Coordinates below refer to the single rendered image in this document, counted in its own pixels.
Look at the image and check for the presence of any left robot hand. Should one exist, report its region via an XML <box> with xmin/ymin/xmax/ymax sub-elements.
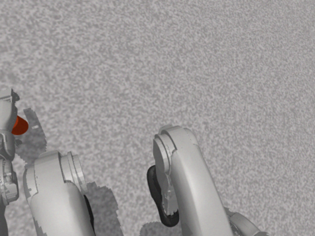
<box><xmin>0</xmin><ymin>88</ymin><xmax>22</xmax><ymax>148</ymax></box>

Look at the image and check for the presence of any can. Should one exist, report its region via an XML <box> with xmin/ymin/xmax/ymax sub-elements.
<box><xmin>11</xmin><ymin>116</ymin><xmax>29</xmax><ymax>135</ymax></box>

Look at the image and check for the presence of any right robot foot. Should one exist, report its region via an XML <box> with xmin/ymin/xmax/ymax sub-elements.
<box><xmin>147</xmin><ymin>165</ymin><xmax>179</xmax><ymax>227</ymax></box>

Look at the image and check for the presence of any left robot foot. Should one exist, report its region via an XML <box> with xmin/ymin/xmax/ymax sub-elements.
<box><xmin>84</xmin><ymin>195</ymin><xmax>95</xmax><ymax>234</ymax></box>

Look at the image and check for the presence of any left robot arm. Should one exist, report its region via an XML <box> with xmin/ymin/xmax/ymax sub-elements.
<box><xmin>0</xmin><ymin>130</ymin><xmax>19</xmax><ymax>236</ymax></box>

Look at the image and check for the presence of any right robot hand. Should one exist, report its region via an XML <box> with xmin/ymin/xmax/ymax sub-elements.
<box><xmin>224</xmin><ymin>207</ymin><xmax>261</xmax><ymax>236</ymax></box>

